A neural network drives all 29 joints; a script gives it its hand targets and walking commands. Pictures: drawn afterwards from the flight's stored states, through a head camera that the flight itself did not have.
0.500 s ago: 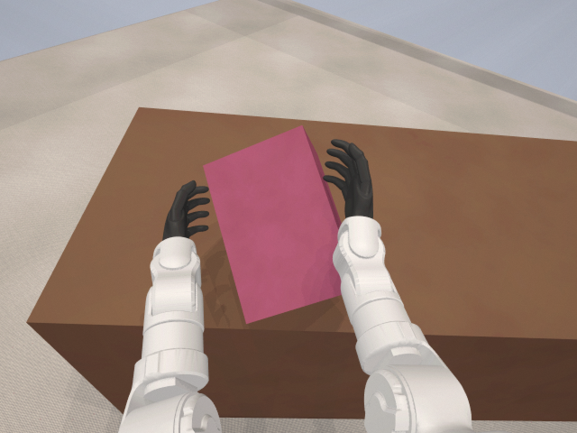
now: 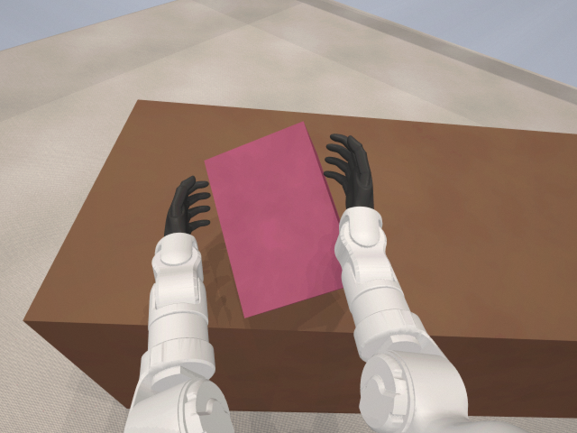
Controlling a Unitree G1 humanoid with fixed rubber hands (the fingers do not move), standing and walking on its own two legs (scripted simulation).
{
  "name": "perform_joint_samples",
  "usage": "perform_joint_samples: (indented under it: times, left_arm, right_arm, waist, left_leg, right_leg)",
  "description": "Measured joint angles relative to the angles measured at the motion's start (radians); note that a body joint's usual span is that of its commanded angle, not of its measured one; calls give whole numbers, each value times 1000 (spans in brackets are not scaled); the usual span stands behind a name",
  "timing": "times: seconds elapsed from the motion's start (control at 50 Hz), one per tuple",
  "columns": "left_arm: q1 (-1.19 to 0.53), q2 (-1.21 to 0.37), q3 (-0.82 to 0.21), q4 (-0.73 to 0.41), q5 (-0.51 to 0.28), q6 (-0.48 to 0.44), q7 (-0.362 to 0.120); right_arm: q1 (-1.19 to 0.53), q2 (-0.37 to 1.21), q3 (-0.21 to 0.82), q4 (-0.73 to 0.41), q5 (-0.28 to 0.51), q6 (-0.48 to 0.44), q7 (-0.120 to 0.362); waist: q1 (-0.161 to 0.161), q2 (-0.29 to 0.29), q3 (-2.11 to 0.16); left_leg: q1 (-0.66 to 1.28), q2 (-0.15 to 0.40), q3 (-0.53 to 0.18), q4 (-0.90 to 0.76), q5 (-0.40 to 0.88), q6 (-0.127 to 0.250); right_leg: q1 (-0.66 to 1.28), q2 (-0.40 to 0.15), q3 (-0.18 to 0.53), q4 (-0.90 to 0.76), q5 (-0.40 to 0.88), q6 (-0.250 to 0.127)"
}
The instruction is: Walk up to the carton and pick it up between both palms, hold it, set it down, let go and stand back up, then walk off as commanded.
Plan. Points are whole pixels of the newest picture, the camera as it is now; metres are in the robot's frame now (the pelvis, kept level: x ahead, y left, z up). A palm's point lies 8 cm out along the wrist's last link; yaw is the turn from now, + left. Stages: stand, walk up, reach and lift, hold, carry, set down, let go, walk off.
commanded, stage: set down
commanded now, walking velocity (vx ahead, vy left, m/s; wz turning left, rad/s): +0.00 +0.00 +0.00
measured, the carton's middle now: (286, 224) +0.42 +0.01 +0.02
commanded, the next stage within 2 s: none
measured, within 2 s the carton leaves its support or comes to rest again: neither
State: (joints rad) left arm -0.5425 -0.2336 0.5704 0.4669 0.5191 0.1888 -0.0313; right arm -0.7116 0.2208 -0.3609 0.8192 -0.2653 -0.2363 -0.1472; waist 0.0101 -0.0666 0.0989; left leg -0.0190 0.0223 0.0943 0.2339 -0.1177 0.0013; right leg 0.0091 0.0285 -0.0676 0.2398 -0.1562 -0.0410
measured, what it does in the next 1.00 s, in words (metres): stands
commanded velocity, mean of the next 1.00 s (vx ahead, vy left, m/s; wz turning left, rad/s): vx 0.00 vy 0.00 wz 0.00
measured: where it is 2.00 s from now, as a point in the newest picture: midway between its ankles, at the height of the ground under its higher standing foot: outside the picture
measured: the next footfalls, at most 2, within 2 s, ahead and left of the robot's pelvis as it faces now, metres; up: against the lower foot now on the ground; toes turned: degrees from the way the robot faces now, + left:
none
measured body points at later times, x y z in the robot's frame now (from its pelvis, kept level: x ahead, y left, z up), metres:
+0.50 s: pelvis +0.02 +0.00 +0.00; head +0.05 +0.02 +0.45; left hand +0.39 +0.17 +0.05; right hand +0.43 -0.07 +0.12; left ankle +0.01 +0.12 -0.75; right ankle -0.01 -0.08 -0.75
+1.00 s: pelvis +0.01 +0.00 +0.00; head +0.04 +0.03 +0.45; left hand +0.38 +0.17 +0.05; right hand +0.42 -0.07 +0.13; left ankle +0.01 +0.12 -0.75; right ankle -0.01 -0.08 -0.75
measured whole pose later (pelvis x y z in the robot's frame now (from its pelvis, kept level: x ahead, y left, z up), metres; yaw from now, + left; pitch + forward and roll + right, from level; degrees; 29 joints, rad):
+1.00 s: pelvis +0.01 +0.00 +0.00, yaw +0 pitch -2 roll +0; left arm -0.57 -0.23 0.66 0.54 0.54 0.04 -0.04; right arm -0.74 0.26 -0.40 0.80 -0.37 -0.28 -0.12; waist -0.01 -0.05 0.10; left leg -0.09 0.02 0.09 0.29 -0.15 0.01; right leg -0.05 0.03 -0.07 0.26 -0.18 -0.04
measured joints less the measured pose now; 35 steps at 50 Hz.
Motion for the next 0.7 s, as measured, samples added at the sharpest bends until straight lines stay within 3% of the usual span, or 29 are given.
perform_joint_samples:
  times: [0.2,0.56,0.7]
  left_arm:
    - [-30,-16,55,38,24,-51,-17]
    - [16,-6,50,-3,13,-92,-9]
    - [14,-9,53,21,17,-117,2]
  right_arm:
    - [-15,2,-38,-20,-60,36,14]
    - [-8,23,32,-37,-49,-9,-2]
    - [1,19,25,-25,-49,-33,-2]
  waist:
    - [3,9,10]
    - [-23,16,14]
    - [-20,16,-2]
  left_leg:
    - [-2,0,5,5,-17,2]
    - [-41,4,1,51,-54,0]
    - [-53,5,4,60,-56,1]
  right_leg:
    - [-3,0,6,4,-15,4]
    - [-25,2,2,15,-34,6]
    - [-39,2,5,26,-35,5]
